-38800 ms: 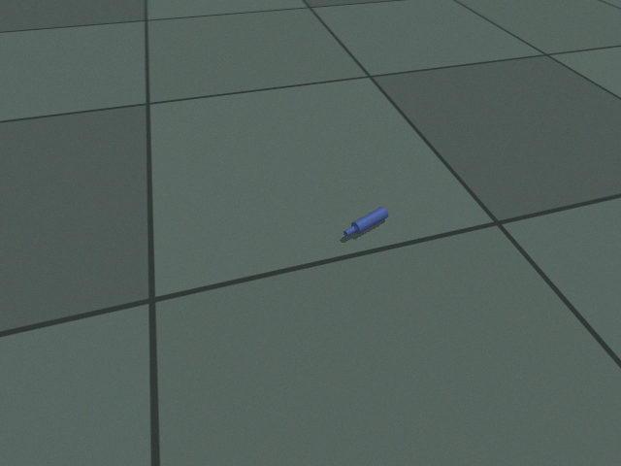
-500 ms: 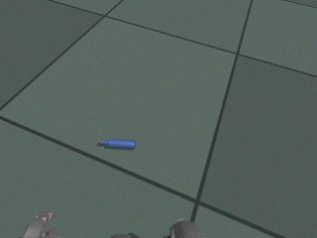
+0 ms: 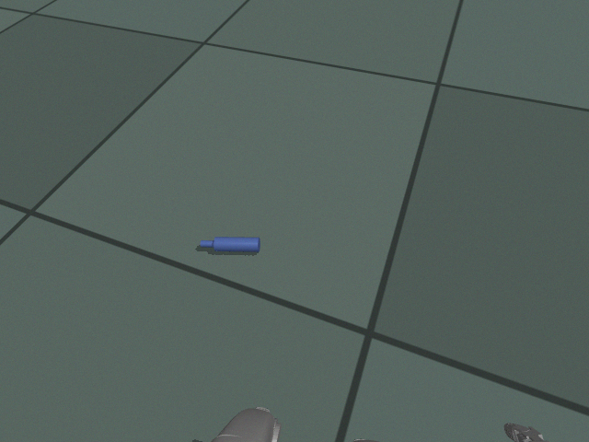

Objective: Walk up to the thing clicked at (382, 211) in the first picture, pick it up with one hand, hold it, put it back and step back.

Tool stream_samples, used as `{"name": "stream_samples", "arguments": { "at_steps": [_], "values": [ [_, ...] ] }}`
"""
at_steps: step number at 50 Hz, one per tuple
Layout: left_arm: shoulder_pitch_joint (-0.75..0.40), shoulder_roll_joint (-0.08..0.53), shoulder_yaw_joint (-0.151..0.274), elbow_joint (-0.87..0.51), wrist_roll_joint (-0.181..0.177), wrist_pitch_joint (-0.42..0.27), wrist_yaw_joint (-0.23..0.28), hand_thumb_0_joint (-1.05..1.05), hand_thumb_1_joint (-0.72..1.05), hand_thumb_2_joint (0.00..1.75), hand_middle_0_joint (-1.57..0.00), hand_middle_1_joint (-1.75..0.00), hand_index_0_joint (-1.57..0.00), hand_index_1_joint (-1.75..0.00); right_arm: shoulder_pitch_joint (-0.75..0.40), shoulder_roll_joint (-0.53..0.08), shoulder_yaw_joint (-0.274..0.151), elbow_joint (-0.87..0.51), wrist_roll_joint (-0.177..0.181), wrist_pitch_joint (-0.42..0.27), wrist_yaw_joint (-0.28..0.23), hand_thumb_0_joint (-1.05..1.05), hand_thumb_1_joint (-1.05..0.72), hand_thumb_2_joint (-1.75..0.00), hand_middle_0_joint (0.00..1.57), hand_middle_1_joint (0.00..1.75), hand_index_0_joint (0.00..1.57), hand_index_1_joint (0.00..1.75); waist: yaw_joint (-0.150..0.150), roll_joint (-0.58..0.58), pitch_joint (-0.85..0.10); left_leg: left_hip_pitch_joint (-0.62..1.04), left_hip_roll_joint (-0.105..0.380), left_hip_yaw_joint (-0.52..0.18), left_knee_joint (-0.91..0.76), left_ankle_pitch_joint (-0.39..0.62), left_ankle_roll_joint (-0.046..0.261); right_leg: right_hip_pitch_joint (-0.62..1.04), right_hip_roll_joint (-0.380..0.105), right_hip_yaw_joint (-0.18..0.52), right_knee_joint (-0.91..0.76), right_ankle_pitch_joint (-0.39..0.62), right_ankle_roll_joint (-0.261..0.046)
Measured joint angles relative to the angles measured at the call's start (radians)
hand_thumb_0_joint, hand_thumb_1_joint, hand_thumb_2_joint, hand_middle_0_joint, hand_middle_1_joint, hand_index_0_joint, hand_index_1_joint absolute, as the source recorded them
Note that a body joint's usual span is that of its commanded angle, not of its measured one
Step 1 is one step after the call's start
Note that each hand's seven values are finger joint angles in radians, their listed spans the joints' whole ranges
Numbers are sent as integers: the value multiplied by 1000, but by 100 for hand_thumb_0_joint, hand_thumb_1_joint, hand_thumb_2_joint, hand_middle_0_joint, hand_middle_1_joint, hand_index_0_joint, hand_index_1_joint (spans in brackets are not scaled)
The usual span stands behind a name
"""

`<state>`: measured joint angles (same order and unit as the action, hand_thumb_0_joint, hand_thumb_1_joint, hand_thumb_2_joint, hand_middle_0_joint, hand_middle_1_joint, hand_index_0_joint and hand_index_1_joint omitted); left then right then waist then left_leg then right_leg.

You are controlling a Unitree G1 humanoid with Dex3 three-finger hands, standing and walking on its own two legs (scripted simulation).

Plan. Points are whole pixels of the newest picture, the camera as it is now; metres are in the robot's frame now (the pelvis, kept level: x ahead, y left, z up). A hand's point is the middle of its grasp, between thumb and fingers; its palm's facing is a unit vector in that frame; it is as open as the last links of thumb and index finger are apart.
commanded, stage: step back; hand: left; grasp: from above
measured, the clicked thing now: (230, 244) +0.87 +0.31 -0.73
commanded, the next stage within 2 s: stand in 1.62 s
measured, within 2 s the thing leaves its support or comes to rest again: neither
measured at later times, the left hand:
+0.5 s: hand out of the picture -0.11 +0.27 -0.15, palm faces +0.00 -0.92 -0.40, open 7.3 cm
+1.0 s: hand out of the picture -0.16 +0.27 -0.14, palm faces +0.04 -0.92 -0.39, open 7.3 cm
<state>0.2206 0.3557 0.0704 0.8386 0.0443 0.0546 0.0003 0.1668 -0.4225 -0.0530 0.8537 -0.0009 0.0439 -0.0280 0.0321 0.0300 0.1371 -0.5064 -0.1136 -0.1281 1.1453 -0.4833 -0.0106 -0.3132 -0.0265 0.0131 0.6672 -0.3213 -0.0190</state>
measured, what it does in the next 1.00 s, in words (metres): walks backwards: left foot, then right foot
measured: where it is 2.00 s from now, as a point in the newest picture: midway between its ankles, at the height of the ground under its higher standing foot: outside the picture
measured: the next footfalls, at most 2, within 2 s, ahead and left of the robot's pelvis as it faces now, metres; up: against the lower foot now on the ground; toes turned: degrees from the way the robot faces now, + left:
left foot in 0.16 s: -0.05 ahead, +0.12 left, +0.00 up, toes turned +3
right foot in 0.50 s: -0.15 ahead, -0.13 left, +0.00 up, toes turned +2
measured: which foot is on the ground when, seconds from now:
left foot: up 0.00-0.14, down 0.16-0.54, up 0.56-0.78, down 0.80-1.00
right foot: down 0.00-0.20, up 0.22-0.48, down 0.50-1.00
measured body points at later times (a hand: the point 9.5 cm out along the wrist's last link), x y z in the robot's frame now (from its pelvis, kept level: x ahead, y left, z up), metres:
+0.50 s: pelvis -0.18 -0.01 -0.01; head -0.14 -0.01 +0.44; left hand -0.11 +0.31 -0.12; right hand -0.03 -0.32 -0.11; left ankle -0.09 +0.11 -0.73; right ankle -0.22 -0.14 -0.73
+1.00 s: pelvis -0.22 -0.01 +0.00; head -0.21 -0.01 +0.45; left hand -0.16 +0.31 -0.11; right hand -0.14 -0.31 -0.12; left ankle -0.19 +0.12 -0.73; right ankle -0.21 -0.13 -0.71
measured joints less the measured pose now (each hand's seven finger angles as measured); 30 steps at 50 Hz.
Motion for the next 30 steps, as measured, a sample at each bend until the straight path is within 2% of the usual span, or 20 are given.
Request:
{"name": "stream_samples", "arguments": {
  "at_steps": [3,6,8,10,11,12,13,15,18,20,22,24,25,26,27,29,30],
  "values": [
    [-24,7,-1,-31,1,-7,11,1,90,90,-21,-30,-21,-30,21,6,1,14,-6,5,1,1,-91,-90,20,30,20,30,-5,0,14,76,18,25,-88,-32,-7,-30,-7,-28,-4,31,-2],
    [-56,21,-3,-60,-4,-10,19,0,90,90,-21,-30,-21,-30,27,20,2,22,-13,8,8,1,-91,-90,20,30,20,30,-11,-12,33,163,50,67,-253,-38,-2,-70,-21,-57,13,56,1],
    [-78,32,-6,-72,-12,-4,19,0,90,90,-21,-30,-21,-30,29,28,3,23,-16,3,15,1,-91,-90,20,30,20,30,-18,-25,39,236,68,96,-425,41,10,-106,-34,-72,41,65,8],
    [-105,48,-5,-65,-18,6,20,0,90,90,-20,-30,-21,-30,15,53,1,34,-24,-1,19,1,-91,-90,20,30,20,30,-11,-81,64,252,36,126,-478,120,31,-132,-63,-40,74,68,11],
    [-108,46,-4,-56,-22,11,22,0,90,90,-20,-30,-21,-30,13,56,6,32,-26,2,27,1,-91,-90,20,30,20,30,-10,-87,63,242,37,132,-470,127,39,-149,-46,-15,116,-24,10],
    [-110,40,-4,-43,-22,18,24,0,90,90,-20,-30,-21,-30,12,56,9,30,-28,3,34,1,-91,-90,20,30,21,30,-18,-74,59,230,50,125,-462,133,45,-167,-8,10,196,-120,10],
    [-109,36,-4,-32,-24,24,24,0,91,90,-20,-30,-21,-30,10,57,12,30,-30,2,35,1,-91,-90,20,30,21,30,-25,-64,54,224,63,118,-465,144,47,-183,33,40,291,-174,8],
    [-100,37,-1,-18,-33,27,24,0,91,90,-20,-30,-21,-30,4,64,19,28,-34,2,31,1,-91,-90,20,30,21,30,-27,-61,37,216,82,117,-494,178,46,-203,94,89,458,-203,3],
    [-79,37,3,-5,-37,17,20,0,91,90,-20,-30,-21,-30,-19,65,20,20,-36,4,26,1,-90,-90,20,30,21,30,-18,-56,22,196,107,127,-532,228,45,-170,118,95,550,-193,17],
    [-60,36,3,6,-32,9,14,0,91,90,-20,-30,-21,-30,-39,62,15,9,-35,-1,25,1,-90,-90,20,30,21,30,-12,-48,16,177,123,136,-545,253,46,-107,102,79,475,-192,29],
    [-40,36,0,23,-28,0,5,0,91,90,-20,-30,-21,-30,-56,56,12,-2,-36,-9,27,1,-90,-90,20,30,21,30,-7,-41,9,155,137,151,-546,271,45,-25,73,61,317,-199,32],
    [-18,37,-3,50,-26,-15,-2,0,91,90,-20,-30,-21,-30,-69,47,10,-9,-37,-10,31,1,-90,-90,20,30,21,30,-4,-33,-5,125,151,166,-527,277,40,66,44,36,116,-197,22],
    [-8,37,-3,68,-23,-25,-3,0,91,90,-20,-30,-21,-30,-73,42,10,-9,-36,-7,34,1,-90,-90,20,30,21,30,-2,-28,-14,107,158,172,-509,277,34,115,37,23,3,-158,13],
    [-8,26,0,91,-17,-34,-1,0,91,90,-20,-30,-21,-30,-80,31,6,-4,-34,-4,36,1,-90,-90,20,30,21,30,-5,3,-9,93,179,158,-483,271,32,136,55,9,-47,-93,10],
    [-3,14,0,108,-9,-39,-1,0,91,90,-20,-30,-21,-30,-78,23,1,5,-32,1,35,1,-90,-90,20,30,21,30,-13,30,-8,81,181,125,-454,224,33,141,72,-7,-54,-72,7],
    [27,9,-3,120,2,-42,-5,0,91,90,-20,-30,-21,-30,-53,28,-4,32,-27,13,31,1,-91,-90,20,30,21,30,7,19,-40,56,124,64,-379,83,19,116,61,6,-37,-69,-7],
    [39,7,-4,125,2,-44,-5,0,91,90,-20,-30,-21,-30,-41,27,-4,45,-23,14,33,1,-91,-90,20,30,21,30,14,11,-49,48,96,38,-326,65,13,113,51,14,-39,-63,-10]
  ]
}}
